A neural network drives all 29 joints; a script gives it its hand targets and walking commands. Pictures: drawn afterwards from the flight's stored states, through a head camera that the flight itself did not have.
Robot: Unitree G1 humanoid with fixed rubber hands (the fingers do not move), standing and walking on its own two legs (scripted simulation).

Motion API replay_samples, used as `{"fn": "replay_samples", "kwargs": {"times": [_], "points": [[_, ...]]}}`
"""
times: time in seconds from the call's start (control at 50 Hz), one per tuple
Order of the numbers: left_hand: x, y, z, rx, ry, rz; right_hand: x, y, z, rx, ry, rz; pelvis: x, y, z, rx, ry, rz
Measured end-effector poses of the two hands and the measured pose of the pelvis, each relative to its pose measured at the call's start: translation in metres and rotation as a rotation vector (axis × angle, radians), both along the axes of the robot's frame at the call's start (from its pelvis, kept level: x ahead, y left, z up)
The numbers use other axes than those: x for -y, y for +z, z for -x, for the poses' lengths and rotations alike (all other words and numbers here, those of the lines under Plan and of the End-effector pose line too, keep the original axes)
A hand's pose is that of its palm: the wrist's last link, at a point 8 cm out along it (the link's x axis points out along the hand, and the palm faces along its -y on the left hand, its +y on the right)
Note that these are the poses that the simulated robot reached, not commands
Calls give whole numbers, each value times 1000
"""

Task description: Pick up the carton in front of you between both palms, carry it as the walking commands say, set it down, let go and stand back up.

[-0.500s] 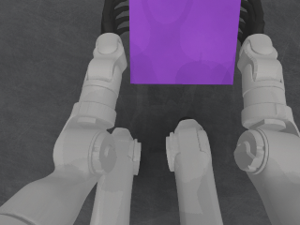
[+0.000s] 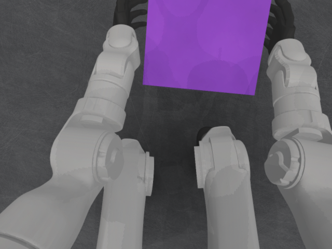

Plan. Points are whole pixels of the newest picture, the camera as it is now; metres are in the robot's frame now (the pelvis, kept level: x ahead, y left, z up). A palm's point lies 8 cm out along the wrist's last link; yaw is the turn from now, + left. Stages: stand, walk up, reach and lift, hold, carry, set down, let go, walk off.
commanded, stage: set down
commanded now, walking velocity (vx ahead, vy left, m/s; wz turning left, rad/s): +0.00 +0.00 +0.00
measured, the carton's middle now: (195, 46) +0.50 -0.12 -0.25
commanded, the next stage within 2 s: none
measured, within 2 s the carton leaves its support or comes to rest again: rests again in 0.10 s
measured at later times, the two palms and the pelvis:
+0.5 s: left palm (123, 28) +0.53 +0.03 -0.18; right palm (273, 43) +0.47 -0.27 -0.19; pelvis +0.00 +0.00 -0.01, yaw +0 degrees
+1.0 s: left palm (115, 36) +0.53 +0.05 -0.21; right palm (299, 45) +0.46 -0.33 -0.20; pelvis -0.01 -0.01 -0.02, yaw -1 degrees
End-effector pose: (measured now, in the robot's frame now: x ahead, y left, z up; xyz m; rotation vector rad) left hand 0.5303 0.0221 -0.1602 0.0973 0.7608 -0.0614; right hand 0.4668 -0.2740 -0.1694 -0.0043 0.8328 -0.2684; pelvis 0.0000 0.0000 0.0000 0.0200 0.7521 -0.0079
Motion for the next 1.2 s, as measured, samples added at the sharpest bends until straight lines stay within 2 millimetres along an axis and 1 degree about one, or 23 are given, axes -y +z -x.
{"fn": "replay_samples", "kwargs": {"times": [0.16, 0.3, 0.62, 0.72, 0.78, 0.86, 0.9, 0.96, 1.0, 1.08, 1.14, 1.2], "points": [[-1, -12, 1, -14, -19, -2, 0, -14, 3, -17, 5, -6, -1, -3, 0, 24, 4, 3], [-5, -20, -2, -17, -23, -4, -4, -17, -1, -10, 30, -31, -1, -8, 0, 37, 5, 7], [-7, -20, -5, -8, -79, 3, -1, -20, 0, 19, 39, -46, -4, -15, 5, 72, 5, 11], [-8, -22, -5, 11, -99, 8, 0, -24, 0, 38, 27, -50, -3, -16, 7, 90, 1, 11], [-14, -29, -3, 13, -98, -11, 11, -33, 8, 23, -15, -24, -2, -16, 8, 102, -4, 8], [-30, -44, 1, -2, -65, -27, 37, -41, 19, 11, -77, 20, 1, -16, 8, 105, -12, 5], [-35, -49, 2, -2, -59, -28, 48, -42, 20, 21, -91, 32, 3, -16, 8, 104, -15, 4], [-34, -52, 3, 16, -60, -20, 57, -39, 14, 53, -95, 36, 5, -17, 7, 104, -19, 1], [-32, -47, 1, 40, -64, -19, 58, -34, 8, 81, -91, 33, 7, -18, 7, 105, -22, -2], [-28, -23, -8, 107, -54, -14, 56, -17, -2, 140, -75, 20, 9, -16, 7, 106, -35, -11], [-21, -1, -8, 136, -52, -15, 55, 4, -5, 182, -68, 16, 10, -9, 6, 106, -43, -17], [-15, 25, -6, 139, -43, -22, 57, 30, -2, 197, -70, 17, 10, 4, 5, 99, -51, -23]]}}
